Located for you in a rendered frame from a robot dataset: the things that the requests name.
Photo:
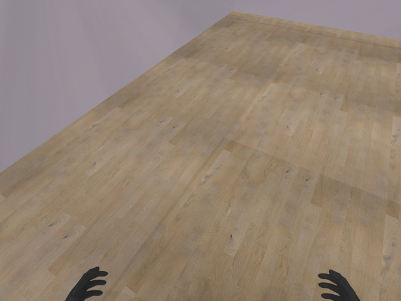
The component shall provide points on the left robot hand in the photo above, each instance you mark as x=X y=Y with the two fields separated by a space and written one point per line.
x=79 y=291

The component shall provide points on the right robot hand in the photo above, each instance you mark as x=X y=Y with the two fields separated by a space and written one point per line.
x=343 y=288

